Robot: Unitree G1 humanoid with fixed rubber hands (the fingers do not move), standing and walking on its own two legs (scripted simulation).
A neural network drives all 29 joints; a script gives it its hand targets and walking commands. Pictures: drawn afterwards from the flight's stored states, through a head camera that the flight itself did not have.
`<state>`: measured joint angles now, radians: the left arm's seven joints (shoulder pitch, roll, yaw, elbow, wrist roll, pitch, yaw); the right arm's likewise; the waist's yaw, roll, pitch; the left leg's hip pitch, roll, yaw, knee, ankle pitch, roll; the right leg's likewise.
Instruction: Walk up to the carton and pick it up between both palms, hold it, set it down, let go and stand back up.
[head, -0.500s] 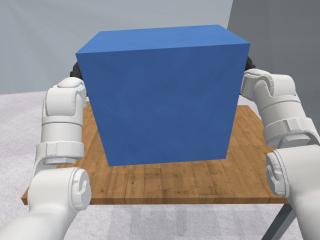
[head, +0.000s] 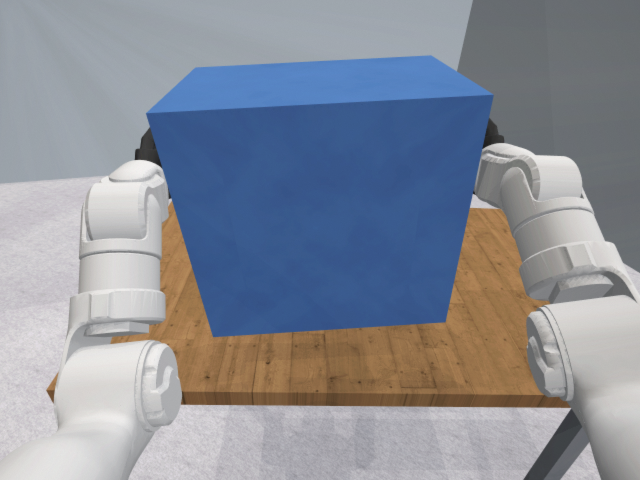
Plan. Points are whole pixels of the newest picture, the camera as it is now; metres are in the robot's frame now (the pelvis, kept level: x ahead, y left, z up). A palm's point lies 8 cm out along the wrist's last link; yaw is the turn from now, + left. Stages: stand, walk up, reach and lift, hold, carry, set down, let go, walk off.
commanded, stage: hold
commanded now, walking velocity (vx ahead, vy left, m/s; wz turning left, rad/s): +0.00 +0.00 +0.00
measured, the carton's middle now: (321, 196) +0.38 +0.01 +0.26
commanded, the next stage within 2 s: none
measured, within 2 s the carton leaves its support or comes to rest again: neither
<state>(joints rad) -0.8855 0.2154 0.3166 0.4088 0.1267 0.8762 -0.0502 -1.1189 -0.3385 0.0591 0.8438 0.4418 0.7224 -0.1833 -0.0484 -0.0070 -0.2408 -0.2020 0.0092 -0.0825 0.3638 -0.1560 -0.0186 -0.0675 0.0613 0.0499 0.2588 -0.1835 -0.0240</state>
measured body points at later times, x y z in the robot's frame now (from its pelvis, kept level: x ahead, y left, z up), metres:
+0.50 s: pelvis +0.00 +0.00 +0.00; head -0.09 +0.01 +0.44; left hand +0.38 +0.20 +0.29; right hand +0.39 -0.19 +0.31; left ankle +0.02 +0.13 -0.75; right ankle -0.03 -0.11 -0.75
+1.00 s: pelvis +0.00 +0.00 +0.00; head -0.10 +0.02 +0.44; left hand +0.38 +0.19 +0.30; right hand +0.38 -0.19 +0.32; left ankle +0.02 +0.13 -0.75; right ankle -0.03 -0.11 -0.75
